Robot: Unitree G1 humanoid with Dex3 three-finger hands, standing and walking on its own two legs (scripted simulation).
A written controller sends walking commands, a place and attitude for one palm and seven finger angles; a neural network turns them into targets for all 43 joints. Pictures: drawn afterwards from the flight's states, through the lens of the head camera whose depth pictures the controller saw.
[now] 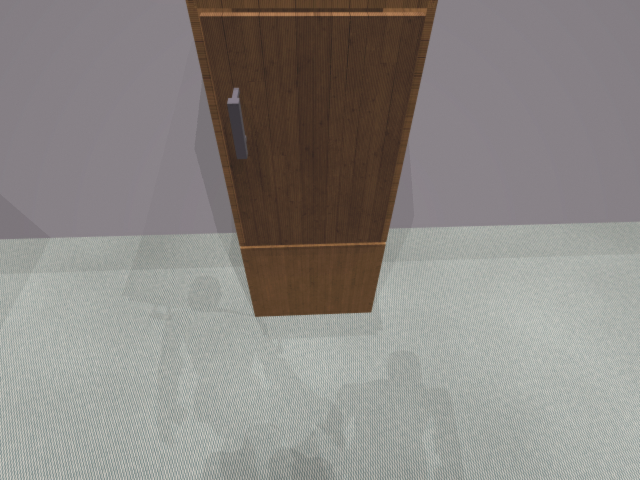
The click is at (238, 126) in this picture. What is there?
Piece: cupboard door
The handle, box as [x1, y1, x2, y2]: [227, 88, 247, 158]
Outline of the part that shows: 234,88 232,97 228,98 227,106 237,158 246,158 246,138 243,130 238,97 239,91 238,88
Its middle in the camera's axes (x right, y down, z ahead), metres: -0.16 -0.23 +0.77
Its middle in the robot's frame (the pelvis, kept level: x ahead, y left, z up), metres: +0.73 +0.20 +0.05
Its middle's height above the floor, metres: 0.83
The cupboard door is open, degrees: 0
